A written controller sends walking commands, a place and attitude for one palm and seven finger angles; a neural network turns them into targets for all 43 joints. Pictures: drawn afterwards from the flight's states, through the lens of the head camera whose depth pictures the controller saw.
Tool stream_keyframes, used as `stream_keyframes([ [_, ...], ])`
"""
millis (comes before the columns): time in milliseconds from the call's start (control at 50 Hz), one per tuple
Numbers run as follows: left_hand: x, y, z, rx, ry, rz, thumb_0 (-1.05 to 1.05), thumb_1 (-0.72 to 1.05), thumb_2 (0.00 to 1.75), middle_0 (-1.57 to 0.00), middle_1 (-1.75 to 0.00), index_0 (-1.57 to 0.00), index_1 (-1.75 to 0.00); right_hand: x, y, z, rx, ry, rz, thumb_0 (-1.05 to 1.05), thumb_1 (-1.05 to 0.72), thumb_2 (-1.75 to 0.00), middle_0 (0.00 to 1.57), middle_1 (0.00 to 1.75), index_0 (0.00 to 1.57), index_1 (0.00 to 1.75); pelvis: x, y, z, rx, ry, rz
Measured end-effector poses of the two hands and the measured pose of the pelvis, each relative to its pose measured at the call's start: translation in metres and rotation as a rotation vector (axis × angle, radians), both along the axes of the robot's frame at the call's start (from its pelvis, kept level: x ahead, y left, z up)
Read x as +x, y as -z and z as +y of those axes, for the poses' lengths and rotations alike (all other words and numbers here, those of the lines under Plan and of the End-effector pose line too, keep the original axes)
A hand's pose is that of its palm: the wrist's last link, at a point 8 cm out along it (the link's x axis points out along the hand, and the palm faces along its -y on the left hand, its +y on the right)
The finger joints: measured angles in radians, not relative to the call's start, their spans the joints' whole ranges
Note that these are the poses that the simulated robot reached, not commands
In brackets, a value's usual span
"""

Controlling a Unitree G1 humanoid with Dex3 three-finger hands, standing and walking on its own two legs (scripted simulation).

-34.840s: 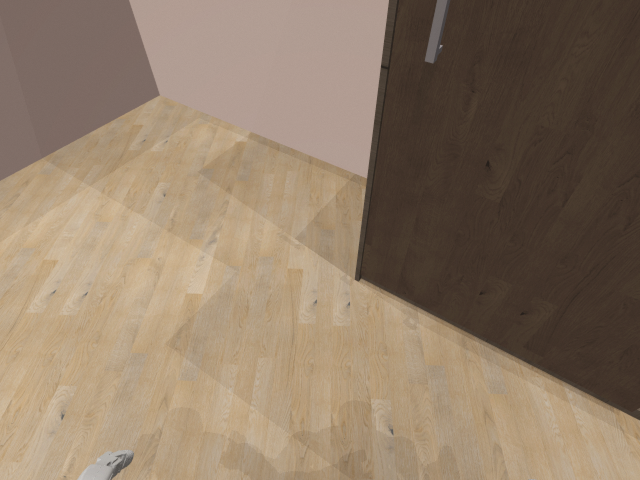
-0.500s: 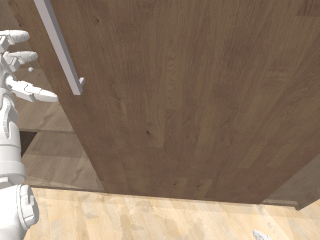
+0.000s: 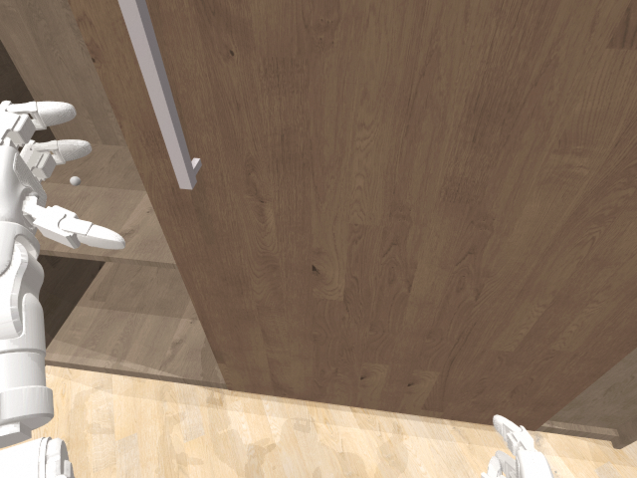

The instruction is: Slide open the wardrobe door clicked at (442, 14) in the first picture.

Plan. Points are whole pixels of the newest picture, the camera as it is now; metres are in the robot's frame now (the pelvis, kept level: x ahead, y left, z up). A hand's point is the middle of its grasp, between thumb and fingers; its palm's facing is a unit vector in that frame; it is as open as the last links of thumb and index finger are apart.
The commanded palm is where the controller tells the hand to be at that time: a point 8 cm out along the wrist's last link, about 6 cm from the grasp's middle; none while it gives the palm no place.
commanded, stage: slip the hand off the handle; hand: left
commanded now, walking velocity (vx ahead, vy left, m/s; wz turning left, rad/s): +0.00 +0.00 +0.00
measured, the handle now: (169, 95) +0.47 +0.23 +0.26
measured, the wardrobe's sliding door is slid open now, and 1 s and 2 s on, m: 0.65 0.65 0.65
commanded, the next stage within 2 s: draw the hand back to the body in 0.14 s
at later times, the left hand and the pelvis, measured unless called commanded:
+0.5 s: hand (73, 229) +0.29 +0.28 +0.20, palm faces +0.04 -1.00 -0.07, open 14.7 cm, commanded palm +0.25 +0.33 +0.21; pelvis +0.01 +0.00 +0.00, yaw +0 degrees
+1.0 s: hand (33, 288) +0.23 +0.29 +0.19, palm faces +0.46 -0.85 -0.26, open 13.3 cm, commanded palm +0.18 +0.32 +0.20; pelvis +0.00 +0.02 +0.01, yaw +0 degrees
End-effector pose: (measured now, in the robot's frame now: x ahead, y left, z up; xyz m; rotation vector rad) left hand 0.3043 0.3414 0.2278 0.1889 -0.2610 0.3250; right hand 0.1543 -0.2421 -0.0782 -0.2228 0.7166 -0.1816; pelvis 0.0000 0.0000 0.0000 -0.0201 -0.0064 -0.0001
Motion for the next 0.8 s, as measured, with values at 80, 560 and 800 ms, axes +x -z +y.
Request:
stream_keyframes([
  [80, -0.004, 0.002, -0.007, -0.005, 0.028, 0.015, -0.01, -0.56, 0.2, -0.25, -1.15, -0.25, -1.15, 0.014, -0.004, 0.006, 0.008, -0.024, -0.038, 0.01, -0.9, -0.9, 0.21, 0.3, 0.2, 0.3, 0.0, 0.0, 0.0, 0.001, -0.006, -0.005],
  [560, -0.043, 0.017, -0.006, -0.108, 0.297, 0.181, -0.01, -0.55, 0.2, -0.25, -1.15, -0.25, -1.15, 0.041, -0.029, 0.012, 0.045, -0.036, -0.194, 0.01, -0.9, -0.9, 0.2, 0.3, 0.2, 0.3, 0.011, -0.003, 0.003, 0.004, 0.01, -0.046],
  [800, -0.085, 0.038, -0.006, -0.082, 0.198, 0.213, -0.01, -0.51, 0.22, -0.25, -1.12, -0.24, -1.12, 0.052, -0.042, 0.04, 0.04, -0.128, -0.242, 0.01, -0.9, -0.9, 0.2, 0.3, 0.2, 0.3, 0.003, -0.003, 0.013, -0.007, -0.007, -0.074],
])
